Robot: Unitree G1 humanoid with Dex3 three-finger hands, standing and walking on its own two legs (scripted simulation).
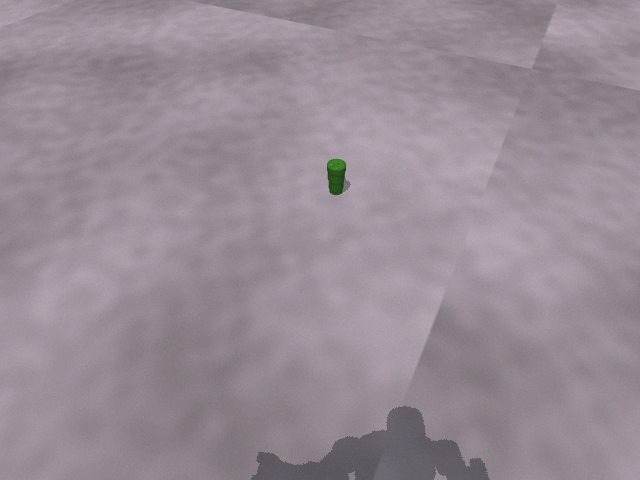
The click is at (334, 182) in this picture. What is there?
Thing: tapered cup
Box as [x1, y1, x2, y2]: [327, 159, 345, 194]
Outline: 332,159 327,163 329,190 333,194 338,194 341,192 343,185 345,163 340,159
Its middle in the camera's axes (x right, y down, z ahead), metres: +0.07 -0.28 +1.80
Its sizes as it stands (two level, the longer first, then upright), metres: 0.088 0.088 0.159
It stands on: the floor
